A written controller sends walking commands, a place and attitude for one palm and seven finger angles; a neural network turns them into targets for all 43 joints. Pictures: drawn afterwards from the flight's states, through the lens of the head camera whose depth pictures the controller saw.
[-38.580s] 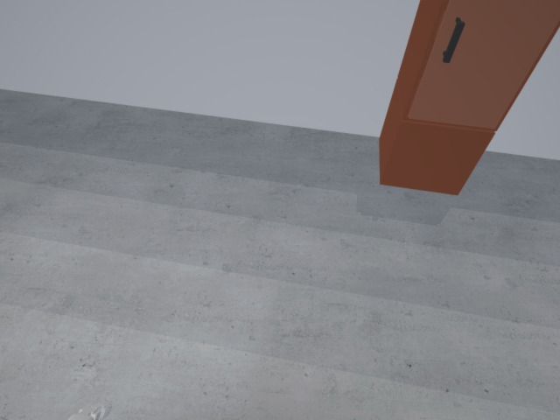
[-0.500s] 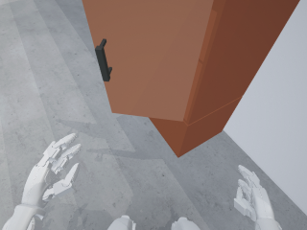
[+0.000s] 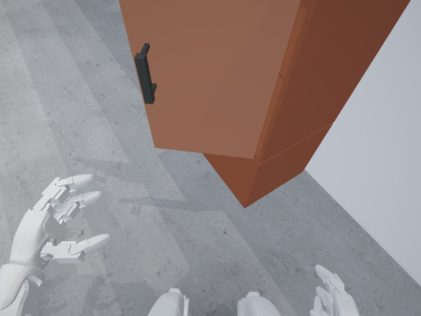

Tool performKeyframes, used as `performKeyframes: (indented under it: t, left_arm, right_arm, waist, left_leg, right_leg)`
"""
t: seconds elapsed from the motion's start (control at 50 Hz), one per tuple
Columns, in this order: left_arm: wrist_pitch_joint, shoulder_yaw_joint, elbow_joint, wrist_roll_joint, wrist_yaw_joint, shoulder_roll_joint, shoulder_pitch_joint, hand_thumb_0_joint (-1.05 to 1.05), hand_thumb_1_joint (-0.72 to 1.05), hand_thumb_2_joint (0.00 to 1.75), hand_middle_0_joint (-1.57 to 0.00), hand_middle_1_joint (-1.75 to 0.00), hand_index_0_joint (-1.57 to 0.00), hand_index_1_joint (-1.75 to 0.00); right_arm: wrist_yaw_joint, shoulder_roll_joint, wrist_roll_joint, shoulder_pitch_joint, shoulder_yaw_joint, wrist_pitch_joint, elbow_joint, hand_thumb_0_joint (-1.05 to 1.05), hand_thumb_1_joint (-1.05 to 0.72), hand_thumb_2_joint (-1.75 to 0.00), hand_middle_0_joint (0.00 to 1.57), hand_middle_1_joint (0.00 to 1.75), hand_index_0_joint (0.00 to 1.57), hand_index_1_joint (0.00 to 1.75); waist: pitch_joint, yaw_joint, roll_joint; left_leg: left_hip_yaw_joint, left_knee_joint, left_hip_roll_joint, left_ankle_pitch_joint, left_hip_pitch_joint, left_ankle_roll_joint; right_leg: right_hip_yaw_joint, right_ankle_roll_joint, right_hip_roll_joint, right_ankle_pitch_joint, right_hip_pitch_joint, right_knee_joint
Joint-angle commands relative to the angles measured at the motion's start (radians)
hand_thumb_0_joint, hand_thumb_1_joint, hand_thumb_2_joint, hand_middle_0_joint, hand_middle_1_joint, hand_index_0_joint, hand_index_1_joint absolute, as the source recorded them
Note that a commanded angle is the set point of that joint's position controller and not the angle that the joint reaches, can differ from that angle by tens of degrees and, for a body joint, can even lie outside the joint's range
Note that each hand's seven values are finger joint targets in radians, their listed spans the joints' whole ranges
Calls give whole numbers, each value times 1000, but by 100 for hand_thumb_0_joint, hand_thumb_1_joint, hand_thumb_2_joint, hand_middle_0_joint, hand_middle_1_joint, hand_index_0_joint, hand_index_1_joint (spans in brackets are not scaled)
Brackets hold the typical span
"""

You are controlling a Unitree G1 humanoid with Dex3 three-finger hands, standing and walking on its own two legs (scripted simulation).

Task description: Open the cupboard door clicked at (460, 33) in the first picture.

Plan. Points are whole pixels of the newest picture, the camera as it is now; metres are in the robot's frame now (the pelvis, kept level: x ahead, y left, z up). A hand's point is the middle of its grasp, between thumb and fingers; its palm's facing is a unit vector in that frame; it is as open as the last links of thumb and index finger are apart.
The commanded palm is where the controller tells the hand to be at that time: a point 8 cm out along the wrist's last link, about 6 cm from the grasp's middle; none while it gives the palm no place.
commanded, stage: raise the hand with hooked fingers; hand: left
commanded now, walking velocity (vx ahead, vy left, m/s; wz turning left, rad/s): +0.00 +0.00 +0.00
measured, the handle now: (147, 74) +0.63 +0.18 +0.07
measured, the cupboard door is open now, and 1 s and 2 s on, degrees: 51 51 51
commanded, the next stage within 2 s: move the hooked fingers beside the handle in 1.26 s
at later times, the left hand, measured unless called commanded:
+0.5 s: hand (56, 206) +0.28 +0.27 +0.08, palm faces -0.04 -1.00 -0.06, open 13.7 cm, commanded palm +0.26 +0.32 +0.08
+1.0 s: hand (58, 185) +0.31 +0.27 +0.10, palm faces -0.07 -1.00 -0.03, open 14.0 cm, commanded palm +0.28 +0.32 +0.09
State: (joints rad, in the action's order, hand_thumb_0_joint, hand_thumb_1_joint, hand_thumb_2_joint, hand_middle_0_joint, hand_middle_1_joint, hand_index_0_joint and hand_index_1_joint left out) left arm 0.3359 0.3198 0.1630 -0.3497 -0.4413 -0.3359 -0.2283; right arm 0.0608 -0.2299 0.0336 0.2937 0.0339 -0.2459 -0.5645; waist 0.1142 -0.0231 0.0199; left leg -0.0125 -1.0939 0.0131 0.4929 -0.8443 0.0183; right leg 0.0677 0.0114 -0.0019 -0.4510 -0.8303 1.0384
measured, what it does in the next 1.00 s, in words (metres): stands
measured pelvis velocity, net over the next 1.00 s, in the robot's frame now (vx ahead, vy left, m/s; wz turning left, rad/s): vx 0.02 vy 0.00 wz -0.01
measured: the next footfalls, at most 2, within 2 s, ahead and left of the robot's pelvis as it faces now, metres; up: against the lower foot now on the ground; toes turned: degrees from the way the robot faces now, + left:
none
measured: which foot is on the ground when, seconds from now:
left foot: down 0.00-1.00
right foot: down 0.00-1.00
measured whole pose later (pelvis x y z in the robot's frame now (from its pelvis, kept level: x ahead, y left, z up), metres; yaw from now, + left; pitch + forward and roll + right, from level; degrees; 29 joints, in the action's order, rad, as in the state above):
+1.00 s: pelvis +0.02 +0.00 +0.03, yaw +0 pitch +11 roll -2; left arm 0.27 0.44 0.43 -0.38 -0.59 -0.44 0.04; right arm 0.07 -0.28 0.05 0.30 0.04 -0.19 -0.54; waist 0.10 -0.02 0.01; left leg 0.00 -0.94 0.02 0.45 -0.69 0.02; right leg 0.06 0.01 0.01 -0.41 -0.68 0.89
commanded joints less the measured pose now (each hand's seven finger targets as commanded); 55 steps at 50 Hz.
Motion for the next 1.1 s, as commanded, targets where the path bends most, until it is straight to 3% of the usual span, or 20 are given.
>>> performKeyframes:
  t: [0.0,0.06,0.1,0.14,0.22,0.26,0.3,0.34,0.62,0.72,0.78,0.92,1.0,1.04,1.08]
  left_arm:
    - [70,71,-178,-17,-11,-174,119,0,-10,47,-27,-94,-27,-94]
    - [71,83,-199,-11,-13,-190,119,0,-17,44,-28,-99,-28,-99]
    - [64,114,-196,-17,-8,-222,138,0,-22,42,-28,-102,-28,-102]
    - [63,112,-207,-19,-9,-210,127,0,-27,40,-28,-105,-28,-105]
    - [45,109,-172,-18,-19,-213,159,0,-36,36,-29,-111,-29,-111]
    - [36,109,-178,-18,-24,-218,173,0,-41,34,-29,-114,-29,-114]
    - [22,122,-150,-22,-33,-238,206,0,-45,32,-30,-117,-30,-117]
    - [15,134,-138,-26,-49,-249,224,0,-50,30,-30,-120,-30,-120]
    - [-14,197,-10,-51,-128,-341,395,0,-50,30,-30,-120,-30,-120]
    - [-21,219,52,-53,-144,-380,448,0,-50,30,-30,-120,-30,-120]
    - [-22,199,77,-53,-153,-349,432,0,-50,30,-30,-120,-30,-120]
    - [-5,229,67,-61,-149,-380,441,0,-50,30,-30,-120,-30,-120]
    - [7,225,67,-55,-139,-381,449,0,-50,30,-30,-120,-30,-120]
    - [14,229,50,-52,-139,-382,450,0,-50,30,-30,-120,-30,-120]
    - [13,216,62,-53,-139,-365,439,0,-50,30,-30,-120,-30,-120]
  right_arm:
    - [12,-182,7,-65,-73,-66,171,0,-90,-90,20,30,20,30]
    - [14,-184,9,-51,-72,-66,171,0,-90,-90,20,30,20,30]
    - [17,-187,6,-49,-72,-63,168,0,-90,-90,20,30,20,30]
    - [15,-183,8,-46,-73,-61,170,0,-90,-90,20,30,20,30]
    - [13,-187,10,-42,-69,-48,168,0,-90,-90,20,30,20,30]
    - [13,-188,11,-42,-69,-45,173,0,-90,-90,20,30,20,30]
    - [16,-193,10,-37,-66,-41,172,0,-90,-90,20,30,20,30]
    - [16,-192,12,-40,-66,-37,174,0,-90,-90,20,30,20,30]
    - [26,-197,14,-34,-54,-13,162,0,-90,-90,20,30,20,30]
    - [31,-202,17,-30,-52,-4,162,0,-90,-90,20,30,20,30]
    - [30,-200,20,-26,-56,-3,165,0,-90,-90,20,30,20,30]
    - [19,-202,14,-18,-57,4,174,0,-90,-90,20,30,20,30]
    - [20,-200,13,-16,-56,5,175,0,-90,-90,20,30,20,30]
    - [22,-197,14,-14,-59,7,174,0,-90,-90,20,30,20,30]
    - [24,-195,17,-16,-58,6,171,0,-90,-90,20,30,20,30]
  waist:
    - [191,13,38]
    - [227,20,77]
    - [220,25,61]
    - [244,28,87]
    - [203,16,89]
    - [215,17,114]
    - [204,13,82]
    - [224,15,93]
    - [242,16,89]
    - [228,18,81]
    - [227,19,74]
    - [231,23,62]
    - [218,21,75]
    - [257,22,90]
    - [236,14,68]
  left_leg:
    - [-43,205,-16,-138,148,4]
    - [-44,223,-13,-194,198,1]
    - [-50,226,-12,-232,207,-3]
    - [-47,233,-11,-266,240,-7]
    - [-50,242,-7,-294,253,-14]
    - [-49,248,-8,-302,271,-15]
    - [-55,248,-5,-319,271,-16]
    - [-48,250,-8,-319,281,-16]
    - [-34,266,-11,-366,309,-9]
    - [-27,284,-13,-323,293,-4]
    - [-22,292,-15,-318,296,0]
    - [-14,291,-17,-323,278,1]
    - [-12,288,-17,-306,274,3]
    - [-8,288,-18,-316,289,4]
    - [-7,288,-17,-299,278,6]
  right_leg:
    - [-14,18,26,24,129,-155]
    - [-6,18,24,80,154,-155]
    - [0,24,30,113,171,-151]
    - [2,20,28,142,181,-155]
    - [10,22,33,170,178,-164]
    - [8,20,31,177,184,-172]
    - [11,24,38,195,192,-172]
    - [5,21,35,204,208,-181]
    - [-11,26,36,266,270,-220]
    - [-22,25,35,236,287,-243]
    - [-25,22,31,236,293,-254]
    - [-34,23,33,253,317,-252]
    - [-40,24,35,237,309,-252]
    - [-44,19,31,251,325,-253]
    - [-45,15,30,239,315,-261]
